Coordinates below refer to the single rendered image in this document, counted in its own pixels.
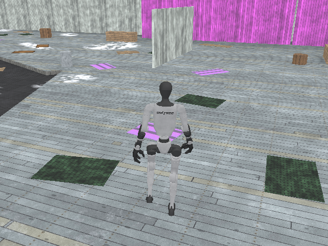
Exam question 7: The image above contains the left robot hand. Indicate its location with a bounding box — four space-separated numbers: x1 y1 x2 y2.
133 149 145 163

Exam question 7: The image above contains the right robot hand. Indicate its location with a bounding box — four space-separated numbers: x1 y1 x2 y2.
181 143 193 154

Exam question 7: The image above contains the robot right shin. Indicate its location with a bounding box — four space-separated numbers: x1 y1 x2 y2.
170 174 178 208

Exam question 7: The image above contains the robot left upper arm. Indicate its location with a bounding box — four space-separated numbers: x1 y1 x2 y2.
141 104 155 132

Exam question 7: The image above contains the left robot forearm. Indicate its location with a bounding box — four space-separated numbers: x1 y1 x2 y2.
134 125 145 150

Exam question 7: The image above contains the robot right upper arm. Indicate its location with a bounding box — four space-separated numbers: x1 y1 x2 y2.
176 104 189 132

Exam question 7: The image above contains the left robot thigh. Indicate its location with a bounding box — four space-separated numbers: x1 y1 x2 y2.
147 142 157 171

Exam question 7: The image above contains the right robot forearm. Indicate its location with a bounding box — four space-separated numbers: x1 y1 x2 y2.
183 125 193 145

